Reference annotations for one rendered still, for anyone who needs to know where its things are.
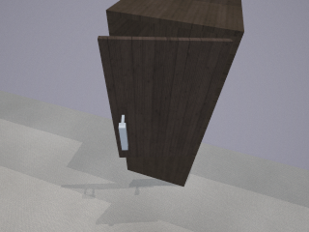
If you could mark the handle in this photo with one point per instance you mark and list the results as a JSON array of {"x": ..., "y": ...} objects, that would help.
[{"x": 123, "y": 134}]

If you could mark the cupboard door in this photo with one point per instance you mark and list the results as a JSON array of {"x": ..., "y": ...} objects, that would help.
[{"x": 164, "y": 86}]

